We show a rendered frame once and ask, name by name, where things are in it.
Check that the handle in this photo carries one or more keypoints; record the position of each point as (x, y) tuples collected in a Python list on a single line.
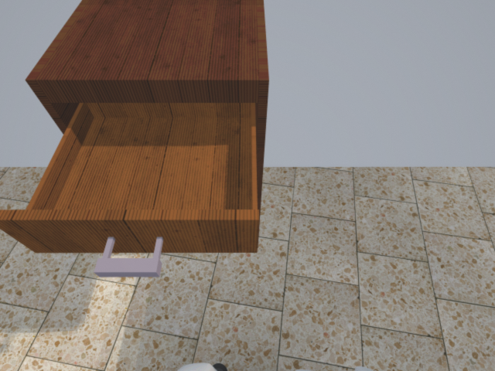
[(129, 267)]

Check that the drawer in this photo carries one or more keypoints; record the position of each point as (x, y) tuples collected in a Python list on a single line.
[(186, 172)]

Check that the cabinet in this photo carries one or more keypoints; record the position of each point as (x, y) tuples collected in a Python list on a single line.
[(158, 51)]

